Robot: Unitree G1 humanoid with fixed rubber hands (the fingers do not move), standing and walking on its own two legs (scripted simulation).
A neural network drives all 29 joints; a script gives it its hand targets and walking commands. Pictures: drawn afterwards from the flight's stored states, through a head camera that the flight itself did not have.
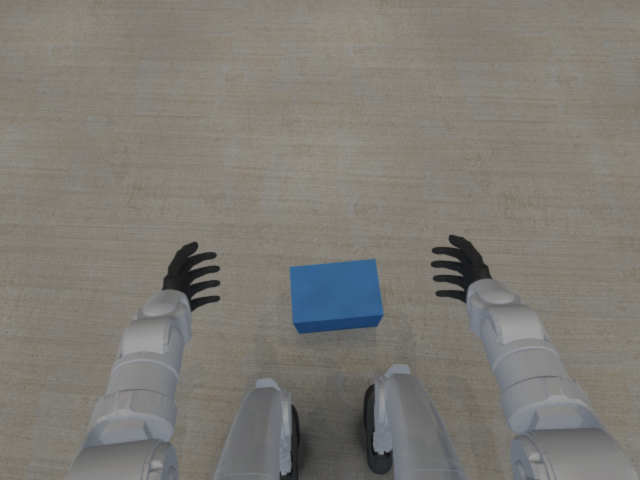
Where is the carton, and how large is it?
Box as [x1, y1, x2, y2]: [290, 259, 383, 333]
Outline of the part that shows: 375,259 290,267 293,323 298,332 301,333 376,326 383,313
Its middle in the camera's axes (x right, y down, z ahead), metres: +0.05 +0.15 +1.03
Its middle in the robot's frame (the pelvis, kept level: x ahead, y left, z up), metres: +0.47 -0.01 -0.59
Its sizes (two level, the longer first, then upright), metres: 0.219 0.143 0.164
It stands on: the floor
